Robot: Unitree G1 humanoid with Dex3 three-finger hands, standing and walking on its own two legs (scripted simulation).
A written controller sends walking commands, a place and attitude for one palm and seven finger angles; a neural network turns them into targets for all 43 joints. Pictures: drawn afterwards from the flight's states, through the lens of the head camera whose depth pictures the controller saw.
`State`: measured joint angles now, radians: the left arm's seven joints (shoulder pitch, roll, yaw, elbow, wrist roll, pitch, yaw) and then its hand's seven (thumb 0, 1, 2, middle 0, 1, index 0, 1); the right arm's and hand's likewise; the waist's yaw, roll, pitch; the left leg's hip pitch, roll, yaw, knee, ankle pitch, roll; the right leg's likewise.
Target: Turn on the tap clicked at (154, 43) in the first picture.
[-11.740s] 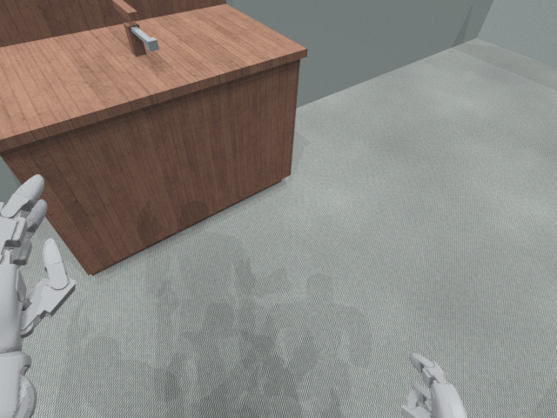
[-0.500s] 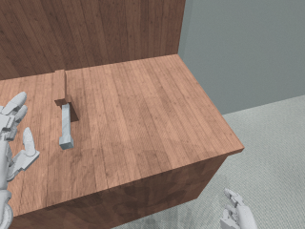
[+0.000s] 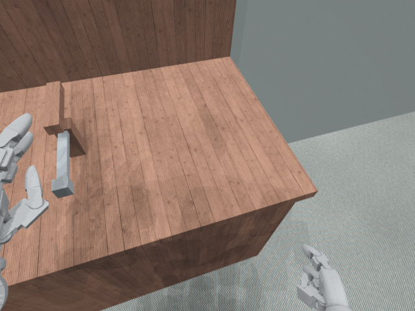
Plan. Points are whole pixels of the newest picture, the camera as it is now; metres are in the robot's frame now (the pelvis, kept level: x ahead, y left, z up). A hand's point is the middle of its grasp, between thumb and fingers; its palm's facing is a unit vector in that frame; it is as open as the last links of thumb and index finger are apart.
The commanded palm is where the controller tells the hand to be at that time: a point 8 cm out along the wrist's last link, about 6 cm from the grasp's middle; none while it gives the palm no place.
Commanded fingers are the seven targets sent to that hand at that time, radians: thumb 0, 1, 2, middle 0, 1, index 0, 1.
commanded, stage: shuffle to correct the standing spot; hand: left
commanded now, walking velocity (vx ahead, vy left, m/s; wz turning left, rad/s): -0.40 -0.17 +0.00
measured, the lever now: (63, 187) +0.31 +0.30 +0.04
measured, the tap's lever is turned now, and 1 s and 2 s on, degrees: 0 0 0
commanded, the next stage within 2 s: come to a stop and stand still in 1.06 s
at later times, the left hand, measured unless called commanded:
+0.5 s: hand (31, 246) +0.17 +0.23 +0.17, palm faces +0.29 -0.82 -0.49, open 7.4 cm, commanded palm +0.11 +0.27 +0.17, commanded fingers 0.00 0.90 0.90 -0.20 -0.30 -0.20 -0.30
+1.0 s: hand (39, 252) +0.16 +0.22 +0.15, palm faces +0.37 -0.83 -0.42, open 7.4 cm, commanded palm +0.09 +0.25 +0.17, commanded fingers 0.00 0.90 0.90 -0.20 -0.30 -0.20 -0.30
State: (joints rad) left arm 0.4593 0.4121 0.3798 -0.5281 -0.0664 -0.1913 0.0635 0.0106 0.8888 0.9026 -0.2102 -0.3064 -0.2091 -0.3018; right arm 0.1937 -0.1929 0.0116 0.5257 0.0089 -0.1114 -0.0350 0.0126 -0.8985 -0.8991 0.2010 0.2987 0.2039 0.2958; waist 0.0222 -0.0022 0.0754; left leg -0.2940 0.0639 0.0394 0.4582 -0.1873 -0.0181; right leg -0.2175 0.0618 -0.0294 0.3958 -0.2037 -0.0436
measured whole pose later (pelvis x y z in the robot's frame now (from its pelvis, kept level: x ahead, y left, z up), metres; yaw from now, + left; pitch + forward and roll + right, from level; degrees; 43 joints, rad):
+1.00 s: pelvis -0.07 -0.03 -0.02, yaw +0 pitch -2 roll +1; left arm 0.39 0.44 0.44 -0.57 -0.04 -0.16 0.10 0.01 0.89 0.90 -0.21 -0.31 -0.21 -0.30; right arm 0.22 -0.16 -0.03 0.57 -0.02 -0.12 -0.01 0.01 -0.90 -0.90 0.20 0.30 0.20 0.30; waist 0.00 -0.11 0.15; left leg -0.19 0.03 0.08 0.61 -0.38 -0.02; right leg -0.46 0.04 -0.05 0.86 -0.40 -0.05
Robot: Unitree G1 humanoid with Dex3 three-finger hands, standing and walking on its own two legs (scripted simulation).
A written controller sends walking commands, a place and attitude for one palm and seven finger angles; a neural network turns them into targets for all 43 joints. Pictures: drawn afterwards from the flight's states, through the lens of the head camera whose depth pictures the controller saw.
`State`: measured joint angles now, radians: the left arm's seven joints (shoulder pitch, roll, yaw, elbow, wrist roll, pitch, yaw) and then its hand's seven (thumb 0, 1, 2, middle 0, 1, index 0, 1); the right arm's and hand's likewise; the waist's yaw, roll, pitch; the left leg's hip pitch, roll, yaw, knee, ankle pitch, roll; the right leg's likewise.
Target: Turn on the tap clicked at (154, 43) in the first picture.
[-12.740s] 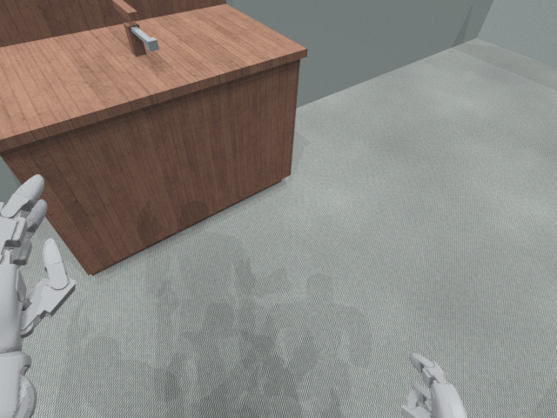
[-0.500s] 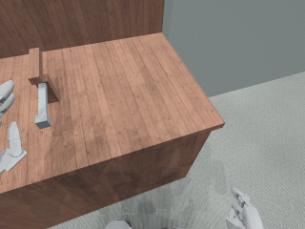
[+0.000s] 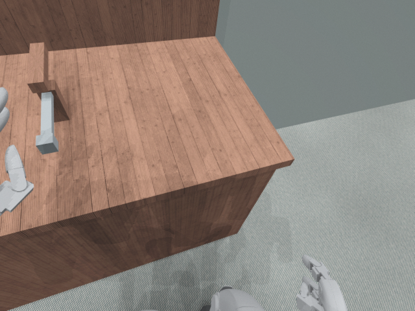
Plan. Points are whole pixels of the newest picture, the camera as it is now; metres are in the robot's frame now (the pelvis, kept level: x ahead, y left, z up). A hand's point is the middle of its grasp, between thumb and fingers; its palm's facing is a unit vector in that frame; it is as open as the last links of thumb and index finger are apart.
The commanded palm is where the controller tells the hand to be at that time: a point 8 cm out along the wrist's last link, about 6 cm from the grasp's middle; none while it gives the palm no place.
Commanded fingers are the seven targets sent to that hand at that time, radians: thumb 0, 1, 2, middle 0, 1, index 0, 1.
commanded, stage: shuffle to correct the standing spot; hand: left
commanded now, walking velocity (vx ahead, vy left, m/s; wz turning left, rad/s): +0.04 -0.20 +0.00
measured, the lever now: (47, 143) +0.38 +0.33 +0.06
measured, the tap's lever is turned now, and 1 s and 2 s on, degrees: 0 0 0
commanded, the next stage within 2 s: come to a stop and stand still in 0.06 s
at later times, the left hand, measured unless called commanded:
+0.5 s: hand (45, 230) +0.18 +0.20 +0.19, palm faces +0.45 -0.78 -0.43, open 7.4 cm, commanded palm +0.09 +0.25 +0.19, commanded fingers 0.00 0.90 0.90 -0.20 -0.30 -0.20 -0.30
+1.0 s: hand out of the picture +0.09 +0.19 +0.20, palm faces +0.44 -0.74 -0.51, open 7.4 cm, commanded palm +0.01 +0.23 +0.19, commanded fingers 0.00 0.90 0.90 -0.20 -0.30 -0.20 -0.30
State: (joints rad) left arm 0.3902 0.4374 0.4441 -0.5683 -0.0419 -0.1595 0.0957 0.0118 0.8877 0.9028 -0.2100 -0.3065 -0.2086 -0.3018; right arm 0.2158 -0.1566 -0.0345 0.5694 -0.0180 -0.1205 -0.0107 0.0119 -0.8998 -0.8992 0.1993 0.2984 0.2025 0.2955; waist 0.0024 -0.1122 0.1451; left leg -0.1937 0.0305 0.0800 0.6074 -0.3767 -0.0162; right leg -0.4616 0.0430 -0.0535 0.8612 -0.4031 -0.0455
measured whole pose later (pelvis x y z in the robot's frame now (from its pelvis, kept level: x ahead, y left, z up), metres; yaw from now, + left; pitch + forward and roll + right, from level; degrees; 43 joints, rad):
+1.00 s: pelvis -0.12 -0.06 -0.01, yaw +7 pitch -3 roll +2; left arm 0.38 0.46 0.47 -0.54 -0.05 -0.22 0.09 0.01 0.89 0.90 -0.21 -0.31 -0.21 -0.30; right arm 0.19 -0.20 -0.05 0.60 0.03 -0.09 0.01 0.01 -0.90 -0.90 0.20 0.30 0.20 0.30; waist -0.06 -0.02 0.12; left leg -0.47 -0.06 -0.03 1.30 -0.37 0.01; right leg -0.41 0.06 -0.09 0.73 -0.27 -0.14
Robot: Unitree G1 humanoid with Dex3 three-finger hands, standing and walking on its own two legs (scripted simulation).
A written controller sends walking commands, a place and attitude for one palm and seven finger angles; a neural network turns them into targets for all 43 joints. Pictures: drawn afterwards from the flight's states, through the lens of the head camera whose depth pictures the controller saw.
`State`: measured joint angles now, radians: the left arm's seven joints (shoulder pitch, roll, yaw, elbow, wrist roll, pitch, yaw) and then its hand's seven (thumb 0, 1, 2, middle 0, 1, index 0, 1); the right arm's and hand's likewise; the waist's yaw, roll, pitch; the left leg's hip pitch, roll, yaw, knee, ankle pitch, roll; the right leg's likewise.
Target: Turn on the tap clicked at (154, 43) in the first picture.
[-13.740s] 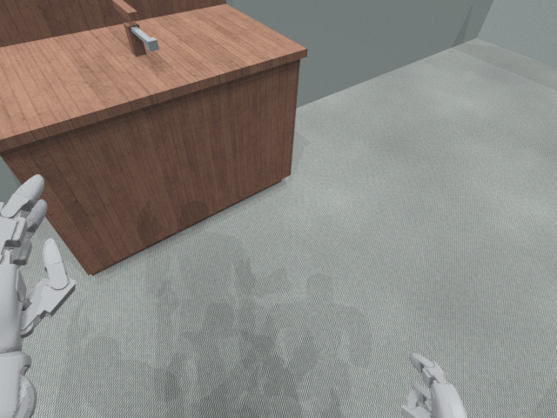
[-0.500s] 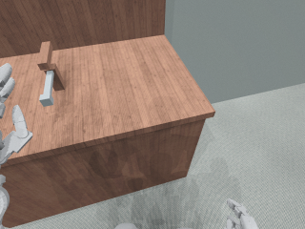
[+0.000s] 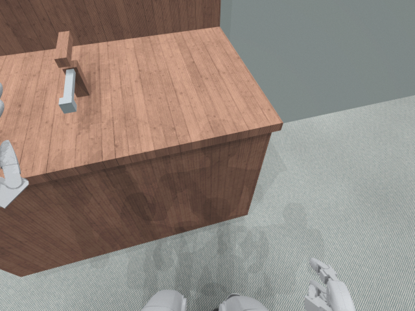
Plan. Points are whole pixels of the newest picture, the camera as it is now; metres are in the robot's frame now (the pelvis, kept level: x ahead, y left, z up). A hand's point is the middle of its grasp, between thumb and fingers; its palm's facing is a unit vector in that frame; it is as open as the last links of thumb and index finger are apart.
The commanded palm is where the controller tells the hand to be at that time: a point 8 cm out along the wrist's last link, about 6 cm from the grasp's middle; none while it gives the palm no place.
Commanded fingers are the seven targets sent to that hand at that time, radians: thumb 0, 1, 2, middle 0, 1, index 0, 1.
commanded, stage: come to a stop and stand still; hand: left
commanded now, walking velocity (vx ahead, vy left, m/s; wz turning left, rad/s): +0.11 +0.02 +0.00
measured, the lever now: (68, 104) +0.54 +0.33 +0.08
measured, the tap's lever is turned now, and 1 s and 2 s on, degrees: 0 0 0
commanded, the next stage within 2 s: look again from close up in 0.36 s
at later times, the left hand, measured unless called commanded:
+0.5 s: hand (12, 202) +0.21 +0.22 +0.22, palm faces +0.41 -0.74 -0.53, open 7.4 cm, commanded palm +0.14 +0.25 +0.21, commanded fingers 0.00 0.90 0.90 -0.20 -0.30 -0.20 -0.30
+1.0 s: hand (40, 231) +0.18 +0.18 +0.21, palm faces +0.41 -0.84 -0.36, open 7.4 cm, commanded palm +0.13 +0.21 +0.21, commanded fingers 0.00 0.90 0.90 -0.20 -0.30 -0.20 -0.30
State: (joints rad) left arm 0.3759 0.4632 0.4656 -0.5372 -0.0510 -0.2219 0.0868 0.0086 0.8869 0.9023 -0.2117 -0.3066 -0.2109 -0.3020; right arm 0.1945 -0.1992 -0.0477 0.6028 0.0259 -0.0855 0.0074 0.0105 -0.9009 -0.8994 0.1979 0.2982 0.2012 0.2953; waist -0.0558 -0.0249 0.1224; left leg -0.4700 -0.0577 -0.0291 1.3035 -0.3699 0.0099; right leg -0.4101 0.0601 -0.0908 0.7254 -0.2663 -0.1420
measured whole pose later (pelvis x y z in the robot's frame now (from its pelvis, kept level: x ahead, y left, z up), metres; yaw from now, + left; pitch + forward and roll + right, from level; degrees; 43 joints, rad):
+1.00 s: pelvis -0.05 -0.06 +0.03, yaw -3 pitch -1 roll +0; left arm 0.39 0.34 0.38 -0.42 -0.04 -0.23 0.14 0.01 0.89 0.90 -0.21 -0.31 -0.21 -0.30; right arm 0.22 -0.26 -0.01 0.57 -0.01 -0.11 -0.03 0.01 -0.90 -0.90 0.20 0.30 0.20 0.30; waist 0.01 0.01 0.02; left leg -0.24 0.01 0.01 0.52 -0.33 0.04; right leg -0.23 0.12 -0.04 0.38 -0.14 -0.10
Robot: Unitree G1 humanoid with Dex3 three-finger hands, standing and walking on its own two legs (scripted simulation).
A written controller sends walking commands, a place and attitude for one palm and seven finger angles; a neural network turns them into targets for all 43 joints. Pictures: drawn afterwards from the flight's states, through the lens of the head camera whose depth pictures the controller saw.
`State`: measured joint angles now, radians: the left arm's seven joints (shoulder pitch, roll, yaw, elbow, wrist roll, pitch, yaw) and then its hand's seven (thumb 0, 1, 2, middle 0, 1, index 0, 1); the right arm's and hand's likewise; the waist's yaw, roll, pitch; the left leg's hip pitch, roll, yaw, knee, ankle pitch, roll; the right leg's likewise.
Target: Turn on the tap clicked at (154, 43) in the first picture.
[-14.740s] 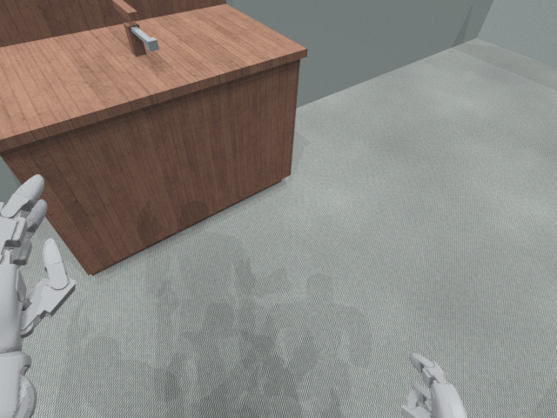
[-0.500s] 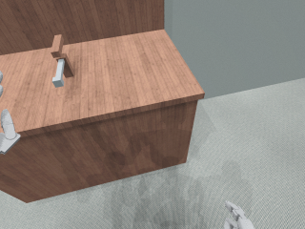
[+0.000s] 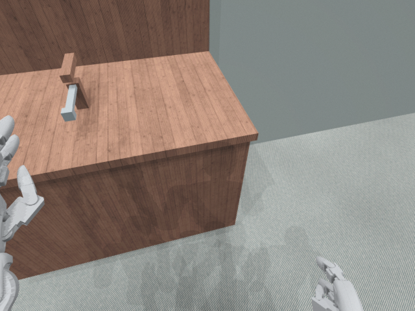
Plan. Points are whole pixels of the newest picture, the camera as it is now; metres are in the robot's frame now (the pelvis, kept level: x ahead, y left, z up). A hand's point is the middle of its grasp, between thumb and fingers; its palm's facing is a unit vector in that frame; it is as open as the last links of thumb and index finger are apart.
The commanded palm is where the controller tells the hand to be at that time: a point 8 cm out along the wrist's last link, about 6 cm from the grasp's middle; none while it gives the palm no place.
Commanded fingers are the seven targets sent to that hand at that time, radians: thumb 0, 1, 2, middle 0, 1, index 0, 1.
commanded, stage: shuffle to correct the standing spot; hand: left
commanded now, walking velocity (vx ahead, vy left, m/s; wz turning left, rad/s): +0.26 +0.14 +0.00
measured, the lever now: (68, 114) +0.57 +0.42 +0.05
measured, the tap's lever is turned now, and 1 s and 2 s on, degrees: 0 0 0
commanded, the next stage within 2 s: come to a stop and stand still in 1.00 s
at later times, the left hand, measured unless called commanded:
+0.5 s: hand (45, 164) +0.29 +0.29 +0.17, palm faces +0.37 -0.82 -0.44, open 7.4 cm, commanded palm +0.22 +0.33 +0.18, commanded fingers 0.00 0.90 0.90 -0.20 -0.30 -0.20 -0.30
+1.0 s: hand (52, 114) +0.41 +0.33 +0.17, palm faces +0.30 -0.85 -0.43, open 7.4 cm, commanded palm +0.36 +0.39 +0.18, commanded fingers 0.00 0.90 0.90 -0.20 -0.30 -0.20 -0.30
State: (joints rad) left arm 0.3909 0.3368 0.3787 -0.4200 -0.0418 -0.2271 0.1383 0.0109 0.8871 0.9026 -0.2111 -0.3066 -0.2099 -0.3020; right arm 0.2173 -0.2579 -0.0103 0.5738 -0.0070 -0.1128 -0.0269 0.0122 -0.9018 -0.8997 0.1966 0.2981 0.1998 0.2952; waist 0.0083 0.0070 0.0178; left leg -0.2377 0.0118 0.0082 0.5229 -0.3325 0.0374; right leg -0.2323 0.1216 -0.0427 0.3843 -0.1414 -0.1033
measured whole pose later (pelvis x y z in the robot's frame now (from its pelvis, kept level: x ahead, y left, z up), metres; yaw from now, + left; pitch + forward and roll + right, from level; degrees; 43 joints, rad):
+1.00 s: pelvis +0.17 +0.12 -0.02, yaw -4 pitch -1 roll +0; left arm 0.44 0.36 0.36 -0.55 -0.03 -0.19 0.12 0.01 0.89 0.90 -0.21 -0.31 -0.21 -0.30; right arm 0.19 -0.18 0.03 0.61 0.01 -0.13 -0.01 0.01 -0.90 -0.90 0.20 0.30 0.20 0.30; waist 0.00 0.02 0.07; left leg -0.42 0.02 0.05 1.00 -0.42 0.01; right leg -0.27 -0.01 -0.10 0.64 -0.35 -0.05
